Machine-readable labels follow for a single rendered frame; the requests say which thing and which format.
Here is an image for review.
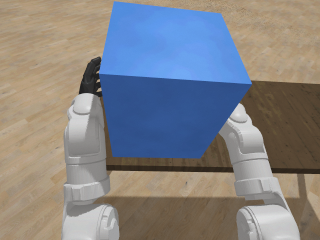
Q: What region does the right robot upper arm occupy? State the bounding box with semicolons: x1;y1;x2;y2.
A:
236;203;300;240

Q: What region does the left robot hand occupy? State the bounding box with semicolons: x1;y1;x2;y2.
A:
78;56;103;98

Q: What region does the left robot upper arm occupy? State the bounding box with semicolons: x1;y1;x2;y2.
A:
62;203;120;240

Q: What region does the table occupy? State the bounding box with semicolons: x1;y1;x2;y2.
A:
99;80;320;174

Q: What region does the left robot forearm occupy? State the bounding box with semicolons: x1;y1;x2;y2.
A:
61;93;111;240

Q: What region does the right robot forearm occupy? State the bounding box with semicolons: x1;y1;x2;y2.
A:
218;103;301;240

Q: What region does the carton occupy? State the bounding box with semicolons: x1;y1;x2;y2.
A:
99;1;252;159

